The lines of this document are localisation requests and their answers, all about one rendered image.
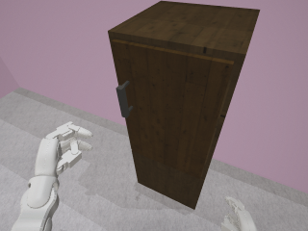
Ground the robot right hand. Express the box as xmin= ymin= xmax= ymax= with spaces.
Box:
xmin=221 ymin=195 xmax=258 ymax=231

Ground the robot left hand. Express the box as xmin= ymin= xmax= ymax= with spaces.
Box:
xmin=34 ymin=121 xmax=93 ymax=179

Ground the handle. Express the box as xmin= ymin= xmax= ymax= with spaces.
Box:
xmin=116 ymin=80 xmax=134 ymax=118

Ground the cupboard door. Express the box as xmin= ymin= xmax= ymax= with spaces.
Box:
xmin=111 ymin=39 xmax=234 ymax=179

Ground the left robot forearm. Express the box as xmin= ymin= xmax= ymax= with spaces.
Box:
xmin=11 ymin=174 xmax=60 ymax=231

